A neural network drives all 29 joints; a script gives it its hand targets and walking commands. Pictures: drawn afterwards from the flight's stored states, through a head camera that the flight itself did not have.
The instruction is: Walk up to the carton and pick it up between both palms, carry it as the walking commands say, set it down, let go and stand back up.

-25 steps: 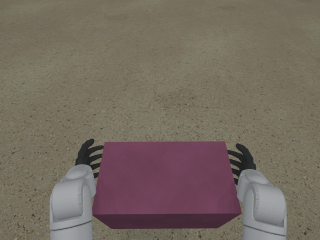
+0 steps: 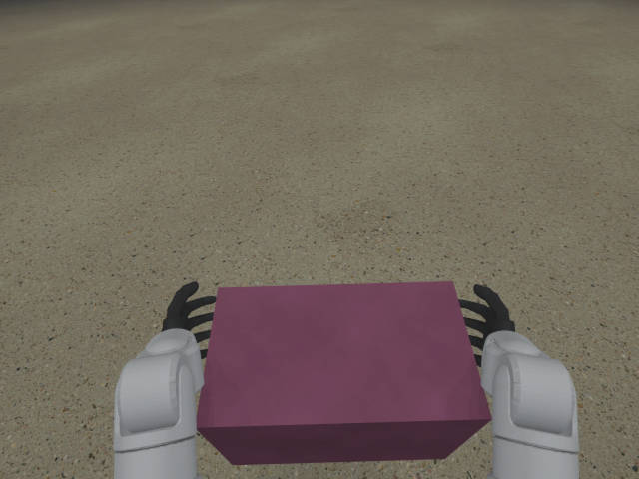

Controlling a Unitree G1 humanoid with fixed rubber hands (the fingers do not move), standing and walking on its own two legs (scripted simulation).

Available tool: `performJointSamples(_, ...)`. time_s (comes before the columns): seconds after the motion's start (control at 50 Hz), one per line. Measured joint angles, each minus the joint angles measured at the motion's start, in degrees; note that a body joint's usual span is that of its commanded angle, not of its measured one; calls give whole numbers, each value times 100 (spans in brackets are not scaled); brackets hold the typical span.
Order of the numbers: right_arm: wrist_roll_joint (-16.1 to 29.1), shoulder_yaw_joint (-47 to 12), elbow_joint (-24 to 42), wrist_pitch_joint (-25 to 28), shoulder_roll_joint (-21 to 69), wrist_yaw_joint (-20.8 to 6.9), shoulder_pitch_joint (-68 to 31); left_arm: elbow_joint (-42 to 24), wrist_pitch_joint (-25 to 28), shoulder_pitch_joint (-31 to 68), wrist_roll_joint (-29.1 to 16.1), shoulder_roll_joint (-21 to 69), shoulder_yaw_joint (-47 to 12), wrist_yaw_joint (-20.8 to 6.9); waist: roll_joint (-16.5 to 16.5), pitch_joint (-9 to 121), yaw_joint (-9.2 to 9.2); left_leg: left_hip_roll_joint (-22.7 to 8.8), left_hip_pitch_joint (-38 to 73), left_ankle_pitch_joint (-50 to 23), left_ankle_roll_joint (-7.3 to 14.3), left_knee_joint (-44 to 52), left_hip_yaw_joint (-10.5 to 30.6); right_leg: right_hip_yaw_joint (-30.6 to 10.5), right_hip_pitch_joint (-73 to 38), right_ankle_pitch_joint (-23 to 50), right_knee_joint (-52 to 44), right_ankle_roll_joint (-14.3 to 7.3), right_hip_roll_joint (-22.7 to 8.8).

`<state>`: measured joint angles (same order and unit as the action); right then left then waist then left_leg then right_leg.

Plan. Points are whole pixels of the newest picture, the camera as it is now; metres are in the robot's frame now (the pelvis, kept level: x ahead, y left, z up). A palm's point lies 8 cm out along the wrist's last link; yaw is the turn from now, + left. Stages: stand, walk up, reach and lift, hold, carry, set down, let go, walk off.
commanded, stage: carry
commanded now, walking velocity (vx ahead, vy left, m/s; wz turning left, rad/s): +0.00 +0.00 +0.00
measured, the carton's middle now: (337, 377) +0.27 +0.00 +0.01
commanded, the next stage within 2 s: none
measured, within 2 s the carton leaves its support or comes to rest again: neither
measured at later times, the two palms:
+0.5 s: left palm (211, 341) +0.27 +0.14 +0.09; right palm (521, 347) +0.27 -0.22 +0.08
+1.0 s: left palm (223, 334) +0.28 +0.14 +0.08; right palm (521, 340) +0.28 -0.23 +0.07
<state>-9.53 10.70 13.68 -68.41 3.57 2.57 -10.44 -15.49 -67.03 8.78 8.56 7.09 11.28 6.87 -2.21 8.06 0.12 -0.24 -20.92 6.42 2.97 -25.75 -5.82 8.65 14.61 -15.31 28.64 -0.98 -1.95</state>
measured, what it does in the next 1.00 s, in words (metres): stands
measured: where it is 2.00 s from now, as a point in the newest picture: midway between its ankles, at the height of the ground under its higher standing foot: outside the picture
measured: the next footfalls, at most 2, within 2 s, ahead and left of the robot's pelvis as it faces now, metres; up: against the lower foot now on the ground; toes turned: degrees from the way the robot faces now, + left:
none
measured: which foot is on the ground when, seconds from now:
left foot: down 0.00-1.00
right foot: down 0.00-1.00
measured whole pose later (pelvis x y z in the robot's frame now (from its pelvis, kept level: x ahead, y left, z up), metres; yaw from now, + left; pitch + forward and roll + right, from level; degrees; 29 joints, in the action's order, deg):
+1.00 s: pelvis +0.02 -0.04 +0.00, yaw -1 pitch +2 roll +0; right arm -10.8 11.7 12.0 -62.7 5.2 2.2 -9.5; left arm -12.6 -61.6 9.0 10.5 7.6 11.9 4.7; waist -1.1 6.0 0.5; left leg -3.5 -21.8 9.0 -0.5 -28.4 -4.6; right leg 9.4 14.5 -17.3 28.9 -4.2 1.1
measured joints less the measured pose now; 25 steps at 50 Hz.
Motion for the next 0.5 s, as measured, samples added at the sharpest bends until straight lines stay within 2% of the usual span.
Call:
performJointSamples(0.14, -18, 6, -45, 35, -9, -7, -48, 60, 6, 81, -60, -33, 7, 45, 3, -65, 48, -79, -90, -48, -71, -16, 66, 48, 62, 39, -26, -88, 86)
performJointSamples(0.5, 38, 33, 229, 106, 41, 7, 67, -190, 72, -1, 1, 47, 2, -22, 47, -219, -2, -260, -147, 94, -259, -183, 122, 67, 68, -58, -1, -265, 261)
